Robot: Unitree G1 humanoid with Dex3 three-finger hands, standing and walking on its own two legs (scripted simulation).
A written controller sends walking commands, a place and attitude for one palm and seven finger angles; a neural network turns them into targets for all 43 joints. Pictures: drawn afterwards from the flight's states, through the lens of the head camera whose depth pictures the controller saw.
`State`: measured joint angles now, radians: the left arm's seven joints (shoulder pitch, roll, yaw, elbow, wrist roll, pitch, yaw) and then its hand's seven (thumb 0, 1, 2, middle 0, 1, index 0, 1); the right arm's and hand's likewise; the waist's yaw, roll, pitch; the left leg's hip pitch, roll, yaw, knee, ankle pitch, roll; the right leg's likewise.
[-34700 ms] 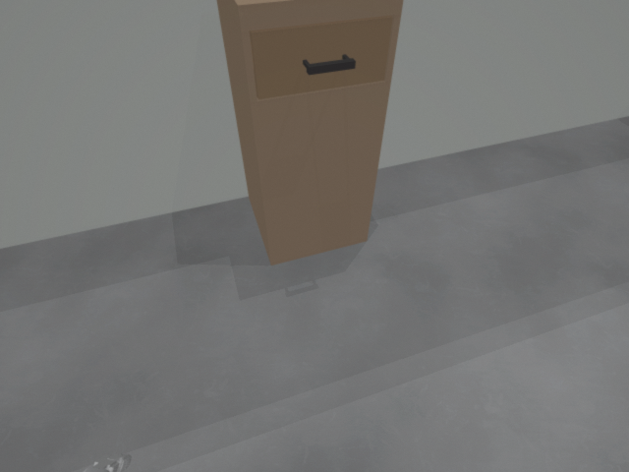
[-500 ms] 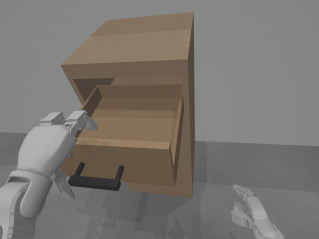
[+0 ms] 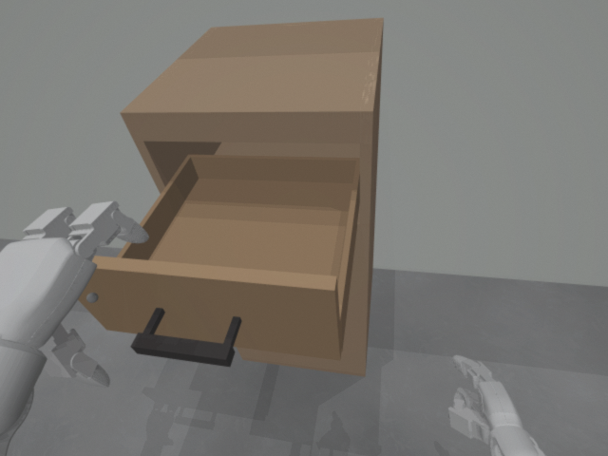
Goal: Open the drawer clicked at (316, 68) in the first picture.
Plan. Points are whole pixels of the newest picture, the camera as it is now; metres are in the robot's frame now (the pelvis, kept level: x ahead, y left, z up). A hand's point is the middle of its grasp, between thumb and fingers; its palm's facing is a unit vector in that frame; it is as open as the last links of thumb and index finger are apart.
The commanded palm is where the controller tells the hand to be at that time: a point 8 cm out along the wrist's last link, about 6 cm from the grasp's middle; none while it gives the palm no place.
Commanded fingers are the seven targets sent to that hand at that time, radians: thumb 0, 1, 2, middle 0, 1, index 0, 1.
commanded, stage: draw the hand back to the body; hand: left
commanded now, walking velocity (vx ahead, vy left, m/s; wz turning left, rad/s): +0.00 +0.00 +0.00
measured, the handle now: (189, 334) +0.24 +0.20 +0.05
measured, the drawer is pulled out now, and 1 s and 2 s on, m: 0.29 0.29 0.29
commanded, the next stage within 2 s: step back with the hand held close in 0.96 s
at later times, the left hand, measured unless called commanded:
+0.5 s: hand (99, 250) +0.23 +0.23 +0.23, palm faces +0.41 -0.82 -0.41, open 11.0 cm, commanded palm +0.17 +0.28 +0.24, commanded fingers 0.00 0.48 0.72 -0.23 -0.57 -0.23 -0.57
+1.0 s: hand (80, 268) +0.21 +0.24 +0.23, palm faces +0.46 -0.80 -0.38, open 7.5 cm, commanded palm +0.15 +0.28 +0.24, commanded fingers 0.00 0.90 0.90 -0.20 -0.30 -0.20 -0.30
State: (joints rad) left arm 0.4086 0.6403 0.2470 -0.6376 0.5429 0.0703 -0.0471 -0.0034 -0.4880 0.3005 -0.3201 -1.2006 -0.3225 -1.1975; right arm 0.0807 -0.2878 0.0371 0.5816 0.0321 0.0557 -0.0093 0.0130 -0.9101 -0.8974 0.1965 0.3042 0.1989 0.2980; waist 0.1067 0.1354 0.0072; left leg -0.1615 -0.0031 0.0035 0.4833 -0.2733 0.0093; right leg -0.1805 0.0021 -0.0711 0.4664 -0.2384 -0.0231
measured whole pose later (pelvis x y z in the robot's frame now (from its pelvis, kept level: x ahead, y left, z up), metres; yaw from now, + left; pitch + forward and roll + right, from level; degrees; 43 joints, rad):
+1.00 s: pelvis +0.02 +0.00 +0.00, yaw +0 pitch -4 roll -1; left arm 0.42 0.35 0.38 -0.61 -0.08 -0.10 0.10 0.01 0.85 0.88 -0.21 -0.33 -0.21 -0.32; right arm 0.16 -0.21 0.03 0.63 0.00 -0.10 -0.05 0.01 -0.91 -0.90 0.20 0.30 0.20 0.30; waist 0.07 0.07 0.01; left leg -0.09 0.00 0.01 0.43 -0.28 0.01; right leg -0.10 0.01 -0.06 0.40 -0.23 -0.02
